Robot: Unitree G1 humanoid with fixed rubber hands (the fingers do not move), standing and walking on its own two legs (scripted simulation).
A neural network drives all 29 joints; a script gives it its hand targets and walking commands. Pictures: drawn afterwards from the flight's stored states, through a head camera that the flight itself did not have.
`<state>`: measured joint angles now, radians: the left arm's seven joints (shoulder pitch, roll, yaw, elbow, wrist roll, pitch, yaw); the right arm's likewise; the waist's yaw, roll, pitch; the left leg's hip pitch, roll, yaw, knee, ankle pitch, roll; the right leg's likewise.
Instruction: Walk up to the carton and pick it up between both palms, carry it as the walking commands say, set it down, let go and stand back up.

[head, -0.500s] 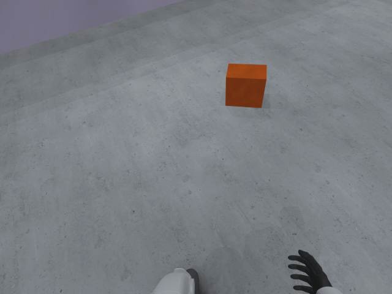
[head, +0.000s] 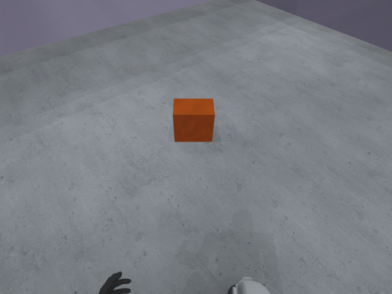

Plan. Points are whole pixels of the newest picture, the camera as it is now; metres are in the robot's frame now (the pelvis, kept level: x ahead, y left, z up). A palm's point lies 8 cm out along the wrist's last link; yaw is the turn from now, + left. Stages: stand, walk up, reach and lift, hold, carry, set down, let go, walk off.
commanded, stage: walk up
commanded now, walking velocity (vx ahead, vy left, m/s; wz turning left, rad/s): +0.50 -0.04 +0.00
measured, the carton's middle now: (193, 120) +1.29 -0.06 -0.66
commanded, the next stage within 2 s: none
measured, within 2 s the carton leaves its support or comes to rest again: neither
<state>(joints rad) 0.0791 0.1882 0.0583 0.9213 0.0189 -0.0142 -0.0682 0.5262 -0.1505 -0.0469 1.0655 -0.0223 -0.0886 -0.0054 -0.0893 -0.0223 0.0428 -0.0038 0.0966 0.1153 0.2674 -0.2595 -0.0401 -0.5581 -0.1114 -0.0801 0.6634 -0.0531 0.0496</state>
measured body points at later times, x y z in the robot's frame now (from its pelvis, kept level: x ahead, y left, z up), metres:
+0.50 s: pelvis +0.25 -0.03 +0.00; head +0.28 -0.05 +0.45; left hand +0.12 +0.18 -0.13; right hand +0.41 -0.25 -0.14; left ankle +0.39 +0.12 -0.70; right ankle +0.16 -0.16 -0.75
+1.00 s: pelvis +0.49 -0.01 +0.00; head +0.51 +0.02 +0.45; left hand +0.63 +0.22 -0.15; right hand +0.37 -0.24 -0.12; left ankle +0.43 +0.12 -0.75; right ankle +0.62 -0.19 -0.69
